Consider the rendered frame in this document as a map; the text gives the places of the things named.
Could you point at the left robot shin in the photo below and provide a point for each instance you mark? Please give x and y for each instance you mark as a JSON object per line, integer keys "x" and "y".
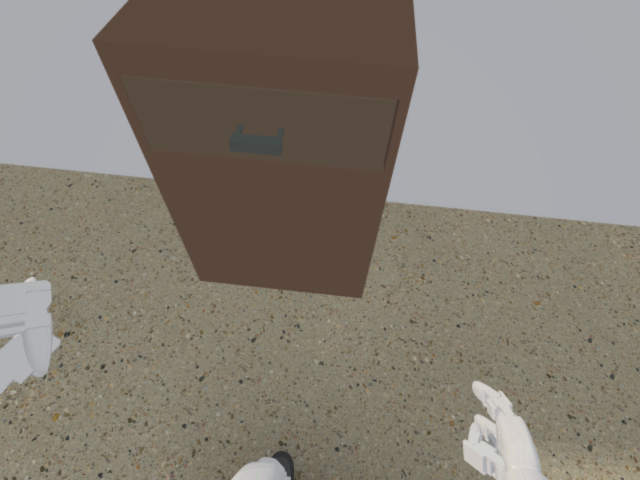
{"x": 268, "y": 459}

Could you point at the cabinet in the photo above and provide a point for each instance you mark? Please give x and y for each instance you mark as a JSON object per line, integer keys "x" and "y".
{"x": 262, "y": 223}

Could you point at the left robot foot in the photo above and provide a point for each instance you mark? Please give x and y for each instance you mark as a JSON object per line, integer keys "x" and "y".
{"x": 286, "y": 461}

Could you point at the drawer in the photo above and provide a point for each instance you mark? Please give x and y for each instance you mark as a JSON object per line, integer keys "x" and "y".
{"x": 319, "y": 128}

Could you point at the robot right hand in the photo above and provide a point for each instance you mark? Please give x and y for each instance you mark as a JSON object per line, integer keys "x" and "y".
{"x": 510, "y": 443}

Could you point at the handle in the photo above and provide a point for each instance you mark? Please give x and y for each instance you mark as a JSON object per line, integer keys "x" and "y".
{"x": 257, "y": 144}

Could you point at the robot left hand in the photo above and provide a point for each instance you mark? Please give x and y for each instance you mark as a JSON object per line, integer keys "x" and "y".
{"x": 24, "y": 316}

